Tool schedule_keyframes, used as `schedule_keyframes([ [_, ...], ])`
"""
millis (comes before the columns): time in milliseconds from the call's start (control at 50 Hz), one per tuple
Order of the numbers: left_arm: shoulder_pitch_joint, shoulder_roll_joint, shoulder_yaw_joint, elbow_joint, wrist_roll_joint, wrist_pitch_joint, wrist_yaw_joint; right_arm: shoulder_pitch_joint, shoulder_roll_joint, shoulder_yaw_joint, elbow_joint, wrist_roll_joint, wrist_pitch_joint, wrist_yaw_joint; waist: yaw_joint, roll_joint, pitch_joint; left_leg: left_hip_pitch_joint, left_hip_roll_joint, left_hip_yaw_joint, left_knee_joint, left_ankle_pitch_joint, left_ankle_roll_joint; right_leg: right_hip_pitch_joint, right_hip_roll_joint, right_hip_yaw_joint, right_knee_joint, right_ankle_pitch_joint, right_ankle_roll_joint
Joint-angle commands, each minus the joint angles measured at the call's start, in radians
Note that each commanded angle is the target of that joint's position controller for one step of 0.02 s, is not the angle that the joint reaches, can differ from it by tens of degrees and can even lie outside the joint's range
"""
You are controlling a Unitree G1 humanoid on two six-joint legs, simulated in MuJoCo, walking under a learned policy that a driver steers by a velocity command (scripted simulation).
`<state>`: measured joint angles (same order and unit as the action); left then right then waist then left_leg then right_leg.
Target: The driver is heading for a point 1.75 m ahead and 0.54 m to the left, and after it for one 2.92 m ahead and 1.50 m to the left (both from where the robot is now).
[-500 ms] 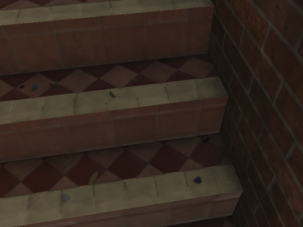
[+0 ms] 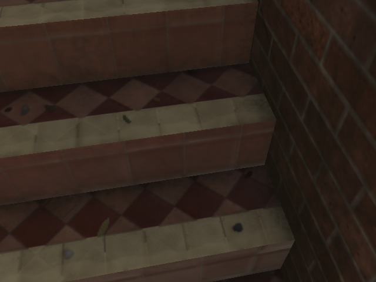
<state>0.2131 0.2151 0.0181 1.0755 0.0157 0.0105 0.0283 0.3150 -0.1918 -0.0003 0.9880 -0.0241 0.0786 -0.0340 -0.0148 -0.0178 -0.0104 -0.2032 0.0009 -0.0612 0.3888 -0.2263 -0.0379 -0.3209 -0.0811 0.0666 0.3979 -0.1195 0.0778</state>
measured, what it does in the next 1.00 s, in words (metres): stands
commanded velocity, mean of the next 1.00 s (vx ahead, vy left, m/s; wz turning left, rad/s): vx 0.00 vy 0.00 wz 0.00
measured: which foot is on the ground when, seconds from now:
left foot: down 0.00-1.00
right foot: down 0.00-1.00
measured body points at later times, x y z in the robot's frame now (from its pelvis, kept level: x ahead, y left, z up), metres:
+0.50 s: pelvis +0.01 +0.01 +0.00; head +0.02 +0.01 +0.45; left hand +0.04 +0.26 -0.15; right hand +0.00 -0.23 -0.15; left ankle -0.01 +0.15 -0.74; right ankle +0.05 -0.17 -0.74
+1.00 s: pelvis +0.01 +0.01 +0.00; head +0.03 +0.01 +0.45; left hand +0.04 +0.27 -0.15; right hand +0.00 -0.23 -0.15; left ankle -0.01 +0.15 -0.74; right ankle +0.05 -0.17 -0.74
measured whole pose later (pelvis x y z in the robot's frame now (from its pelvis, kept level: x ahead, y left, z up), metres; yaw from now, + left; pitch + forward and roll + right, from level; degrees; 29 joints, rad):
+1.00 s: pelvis +0.01 +0.01 +0.00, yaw -1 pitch +2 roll +1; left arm 0.26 0.23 0.04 1.09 0.01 0.00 0.03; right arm 0.33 -0.18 -0.01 0.98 -0.02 0.09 -0.04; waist -0.02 -0.03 -0.01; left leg -0.16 -0.01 -0.04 0.36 -0.23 -0.03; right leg -0.30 -0.09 0.09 0.39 -0.13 0.09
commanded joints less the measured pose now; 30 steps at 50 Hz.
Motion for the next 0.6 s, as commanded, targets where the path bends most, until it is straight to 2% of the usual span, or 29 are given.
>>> schedule_keyframes([
  [20, 0.059, 0.113, 0.026, -0.016, -0.001, -0.007, 0.002, 0.07, -0.087, -0.019, -0.018, -0.002, 0.005, -0.003, -0.002, 0.005, -0.01, -0.036, 0.033, -0.018, -0.085, 0.118, 0.055, 0.091, -0.016, 0.006, -0.049, 0.077, -0.059],
  [180, 0.062, 0.121, 0.035, -0.021, 0.0, -0.005, 0.004, 0.068, -0.086, -0.022, -0.015, -0.002, 0.004, -0.006, -0.006, 0.01, 0.004, -0.026, 0.037, -0.015, -0.099, 0.101, 0.056, 0.085, -0.015, 0.008, -0.056, 0.056, -0.052],
  [560, 0.088, 0.126, 0.043, -0.021, 0.0, -0.006, 0.005, 0.074, -0.083, -0.026, -0.02, -0.001, 0.004, -0.007, -0.007, 0.009, 0.021, -0.015, 0.039, -0.012, -0.119, 0.067, 0.058, 0.07, -0.019, 0.014, -0.067, 0.019, -0.047],
  [600, 0.093, 0.125, 0.043, -0.014, -0.005, -0.01, 0.004, 0.075, -0.078, -0.022, -0.021, -0.005, 0.011, -0.009, -0.008, 0.004, 0.02, -0.012, 0.037, -0.011, -0.111, 0.068, 0.058, 0.068, -0.019, 0.012, -0.064, 0.027, -0.042],
])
